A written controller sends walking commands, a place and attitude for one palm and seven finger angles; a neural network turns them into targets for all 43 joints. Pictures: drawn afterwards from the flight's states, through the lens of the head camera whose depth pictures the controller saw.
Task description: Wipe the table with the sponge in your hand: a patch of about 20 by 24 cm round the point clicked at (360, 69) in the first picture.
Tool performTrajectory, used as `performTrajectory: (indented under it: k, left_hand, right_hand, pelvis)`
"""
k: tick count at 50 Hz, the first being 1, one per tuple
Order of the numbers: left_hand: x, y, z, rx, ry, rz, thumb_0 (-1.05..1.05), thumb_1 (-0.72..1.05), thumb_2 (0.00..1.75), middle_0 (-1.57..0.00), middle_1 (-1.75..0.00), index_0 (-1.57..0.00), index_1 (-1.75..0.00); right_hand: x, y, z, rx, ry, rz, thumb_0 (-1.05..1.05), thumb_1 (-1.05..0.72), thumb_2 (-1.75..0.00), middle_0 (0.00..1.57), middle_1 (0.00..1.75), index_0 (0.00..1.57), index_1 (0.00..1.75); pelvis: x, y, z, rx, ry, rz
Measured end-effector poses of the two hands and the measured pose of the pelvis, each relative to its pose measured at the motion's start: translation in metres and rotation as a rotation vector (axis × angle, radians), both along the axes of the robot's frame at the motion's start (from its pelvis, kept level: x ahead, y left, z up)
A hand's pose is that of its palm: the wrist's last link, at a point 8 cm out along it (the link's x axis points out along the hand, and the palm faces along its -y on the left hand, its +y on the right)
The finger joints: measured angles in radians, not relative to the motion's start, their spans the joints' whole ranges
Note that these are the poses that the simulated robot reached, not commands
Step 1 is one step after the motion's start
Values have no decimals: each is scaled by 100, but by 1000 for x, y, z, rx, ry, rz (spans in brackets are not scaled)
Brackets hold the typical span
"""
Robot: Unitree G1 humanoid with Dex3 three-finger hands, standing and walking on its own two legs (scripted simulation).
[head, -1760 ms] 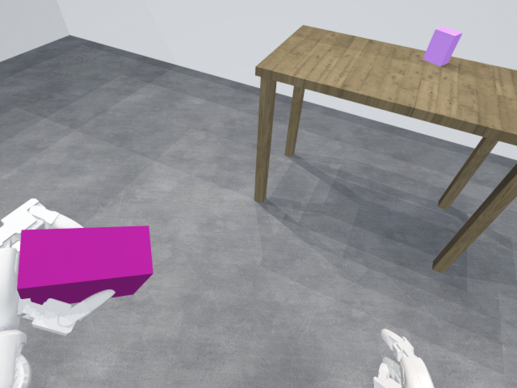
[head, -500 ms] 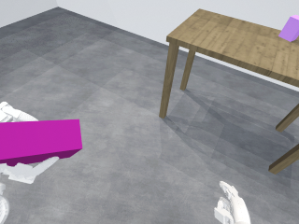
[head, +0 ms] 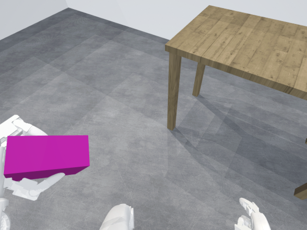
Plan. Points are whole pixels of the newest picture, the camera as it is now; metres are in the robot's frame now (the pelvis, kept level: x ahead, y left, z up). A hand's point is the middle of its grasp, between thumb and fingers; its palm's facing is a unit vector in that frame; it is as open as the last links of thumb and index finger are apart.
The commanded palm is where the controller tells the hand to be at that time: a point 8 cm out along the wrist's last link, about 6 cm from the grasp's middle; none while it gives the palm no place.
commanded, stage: walk to a spot facing it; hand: left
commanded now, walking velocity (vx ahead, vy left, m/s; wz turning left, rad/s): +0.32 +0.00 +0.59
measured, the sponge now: (59, 157) +0.23 +0.19 +0.15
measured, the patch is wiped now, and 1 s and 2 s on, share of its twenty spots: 0.00 0.00 0.00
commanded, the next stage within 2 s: none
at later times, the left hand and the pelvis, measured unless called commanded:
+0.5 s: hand (20, 105) +0.32 +0.27 +0.20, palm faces +0.52 -0.72 -0.46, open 9.9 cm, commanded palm +0.24 +0.31 +0.18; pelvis +0.14 +0.00 -0.01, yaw +12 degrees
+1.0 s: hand (43, 117) +0.29 +0.22 +0.19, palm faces +0.68 -0.52 -0.51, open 9.9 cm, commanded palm +0.21 +0.24 +0.18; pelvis +0.21 -0.08 +0.00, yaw +29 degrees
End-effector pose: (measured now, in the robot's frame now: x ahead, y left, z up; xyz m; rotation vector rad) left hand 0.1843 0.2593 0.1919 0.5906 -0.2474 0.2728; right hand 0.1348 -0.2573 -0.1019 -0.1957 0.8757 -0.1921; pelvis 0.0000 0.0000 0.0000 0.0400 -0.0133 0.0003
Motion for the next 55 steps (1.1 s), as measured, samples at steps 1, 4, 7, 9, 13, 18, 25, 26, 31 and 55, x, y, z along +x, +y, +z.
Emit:
performTrajectory:
  k: [1, 4, 7, 9, 13, 18, 25, 26, 31, 55]
  left_hand:
    - [4, -1, 4, 13, -7, -2, -1, -47, 98, -77, -133, -77, -133]
    - [17, 2, 15, 45, -34, 13, -1, -47, 98, -77, -133, -77, -133]
    - [28, 10, 18, 50, -58, 55, -1, -47, 98, -77, -133, -77, -133]
    - [35, 18, 14, 33, -66, 93, -1, -47, 98, -77, -133, -77, -133]
    - [52, 35, -1, -23, -91, 159, -1, -47, 98, -77, -133, -77, -133]
    - [88, 46, -14, -47, -188, 132, -1, -47, 98, -77, -133, -77, -133]
    - [87, 44, 26, 57, -220, 120, -1, -47, 98, -77, -133, -77, -133]
    - [81, 43, 31, 70, -212, 137, -1, -47, 98, -77, -133, -77, -133]
    - [55, 40, 32, 43, -131, 310, -1, -47, 98, -77, -133, -77, -133]
    - [22, -7, 15, 25, -78, 626, -1, -47, 98, -77, -133, -77, -133]
  right_hand:
    - [7, -4, 4, -9, -1, 2, 1, -91, -90, 20, 30, 19, 30]
    - [29, -12, 12, -29, -5, 13, 1, -91, -90, 20, 30, 19, 30]
    - [53, -10, 16, -38, -10, 35, 1, -91, -90, 20, 30, 19, 30]
    - [71, -4, 17, -39, -12, 54, 1, -91, -90, 20, 30, 19, 30]
    - [113, 17, 14, -42, -32, 101, 1, -91, -90, 20, 30, 19, 30]
    - [168, 54, 3, -9, -132, 144, 1, -91, -90, 20, 30, 19, 30]
    - [209, 101, 19, 116, -150, 265, 1, -91, -89, 20, 30, 20, 30]
    - [213, 103, 21, 124, -144, 278, 1, -91, -89, 20, 30, 20, 30]
    - [233, 96, 20, 128, -96, 355, 1, -90, -89, 21, 31, 20, 30]
    - [348, 49, 29, -34, -138, 572, 1, -91, -90, 20, 30, 19, 30]
  pelvis:
    - [6, -2, 2, 2, 3, 6]
    - [26, -6, 4, 7, 7, 26]
    - [47, -7, 4, 8, 10, 46]
    - [62, -5, 3, 9, 11, 58]
    - [94, 3, -6, 23, 10, 72]
    - [118, 14, -28, -1, -31, 119]
    - [137, 2, -11, -65, -13, 207]
    - [141, 0, -8, -74, -6, 216]
    - [167, -14, 3, -107, 16, 276]
    - [209, -75, -2, -8, 31, 567]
